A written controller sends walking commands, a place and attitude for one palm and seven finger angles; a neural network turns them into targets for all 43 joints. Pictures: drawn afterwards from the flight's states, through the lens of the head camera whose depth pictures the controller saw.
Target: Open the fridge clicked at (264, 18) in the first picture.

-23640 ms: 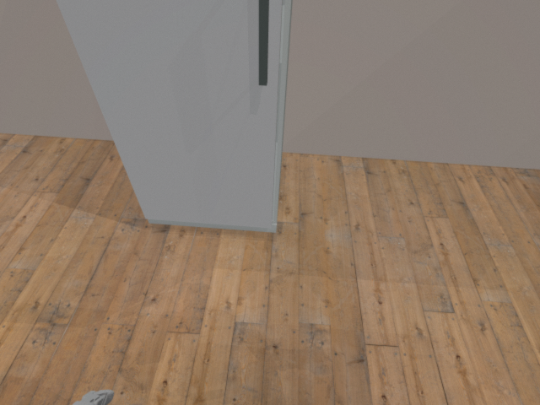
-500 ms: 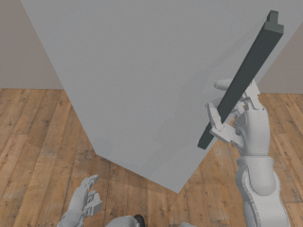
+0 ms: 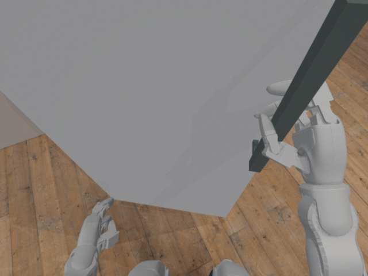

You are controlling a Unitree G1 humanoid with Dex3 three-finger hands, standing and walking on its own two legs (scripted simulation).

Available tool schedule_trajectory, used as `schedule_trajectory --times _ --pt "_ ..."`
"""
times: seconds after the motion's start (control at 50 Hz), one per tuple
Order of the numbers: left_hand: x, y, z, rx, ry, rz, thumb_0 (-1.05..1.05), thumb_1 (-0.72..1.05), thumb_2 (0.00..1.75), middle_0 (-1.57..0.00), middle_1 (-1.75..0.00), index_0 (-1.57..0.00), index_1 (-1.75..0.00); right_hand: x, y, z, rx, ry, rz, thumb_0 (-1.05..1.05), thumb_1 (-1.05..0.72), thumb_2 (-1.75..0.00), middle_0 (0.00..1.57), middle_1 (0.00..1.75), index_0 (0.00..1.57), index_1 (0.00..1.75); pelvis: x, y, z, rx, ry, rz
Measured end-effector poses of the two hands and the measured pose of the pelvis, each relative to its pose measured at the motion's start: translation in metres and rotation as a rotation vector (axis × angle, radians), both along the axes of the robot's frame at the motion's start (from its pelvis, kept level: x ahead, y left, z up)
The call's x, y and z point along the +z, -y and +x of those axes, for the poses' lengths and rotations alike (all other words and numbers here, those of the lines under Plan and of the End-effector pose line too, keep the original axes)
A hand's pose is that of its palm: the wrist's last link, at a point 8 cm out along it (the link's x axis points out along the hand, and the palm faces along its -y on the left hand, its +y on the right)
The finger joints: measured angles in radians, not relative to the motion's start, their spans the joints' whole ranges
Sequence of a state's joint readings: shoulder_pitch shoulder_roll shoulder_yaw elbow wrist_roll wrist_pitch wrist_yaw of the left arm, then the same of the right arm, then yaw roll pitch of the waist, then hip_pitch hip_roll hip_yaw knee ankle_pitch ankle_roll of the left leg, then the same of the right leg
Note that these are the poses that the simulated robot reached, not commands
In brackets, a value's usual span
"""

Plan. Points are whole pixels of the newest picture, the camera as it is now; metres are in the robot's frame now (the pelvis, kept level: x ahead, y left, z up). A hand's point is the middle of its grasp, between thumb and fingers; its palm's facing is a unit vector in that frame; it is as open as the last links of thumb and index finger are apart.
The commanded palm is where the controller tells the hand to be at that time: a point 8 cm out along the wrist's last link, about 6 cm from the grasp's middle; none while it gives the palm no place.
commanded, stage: walk backward, drawing the door open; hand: right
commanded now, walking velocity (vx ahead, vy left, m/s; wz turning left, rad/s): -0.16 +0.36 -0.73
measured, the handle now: (282, 107) +0.35 -0.10 +0.21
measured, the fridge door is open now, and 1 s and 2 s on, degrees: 34 64 76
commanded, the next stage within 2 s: stop walking and hold the door back in 1.30 s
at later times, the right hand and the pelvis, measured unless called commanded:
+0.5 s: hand (243, 209) +0.20 -0.05 +0.19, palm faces +0.51 +0.83 -0.22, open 6.4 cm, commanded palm +0.15 -0.08 +0.19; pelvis +0.00 +0.21 +0.00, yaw -24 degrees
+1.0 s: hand out of the picture +0.07 +0.04 +0.20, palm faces +0.84 +0.48 -0.26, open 6.3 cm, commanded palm +0.01 +0.04 +0.20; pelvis +0.01 +0.38 +0.01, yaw -43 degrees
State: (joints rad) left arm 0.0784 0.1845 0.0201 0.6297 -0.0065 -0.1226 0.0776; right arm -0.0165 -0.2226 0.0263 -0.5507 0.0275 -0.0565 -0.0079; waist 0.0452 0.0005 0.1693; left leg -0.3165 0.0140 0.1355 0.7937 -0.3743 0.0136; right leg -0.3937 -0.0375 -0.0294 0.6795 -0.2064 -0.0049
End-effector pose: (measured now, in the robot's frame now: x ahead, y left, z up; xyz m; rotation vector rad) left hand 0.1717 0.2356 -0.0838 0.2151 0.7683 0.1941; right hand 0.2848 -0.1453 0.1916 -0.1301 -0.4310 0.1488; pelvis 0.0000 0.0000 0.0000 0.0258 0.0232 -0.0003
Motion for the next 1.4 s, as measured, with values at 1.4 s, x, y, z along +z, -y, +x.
schedule_trajectory --times 1.4 --pt "0.033 -0.207 0.074 -1.085 -0.002 -0.086 0.01 0.9 0.9 -0.21 -0.3 -0.21 -0.3 0.014 -0.277 -0.353 -1.344 -0.094 -0.024 -0.04 -0.62 -0.77 0.45 1.41 0.37 1.39 0.028 -0.473 -0.002 -0.993 0.065 0.041"
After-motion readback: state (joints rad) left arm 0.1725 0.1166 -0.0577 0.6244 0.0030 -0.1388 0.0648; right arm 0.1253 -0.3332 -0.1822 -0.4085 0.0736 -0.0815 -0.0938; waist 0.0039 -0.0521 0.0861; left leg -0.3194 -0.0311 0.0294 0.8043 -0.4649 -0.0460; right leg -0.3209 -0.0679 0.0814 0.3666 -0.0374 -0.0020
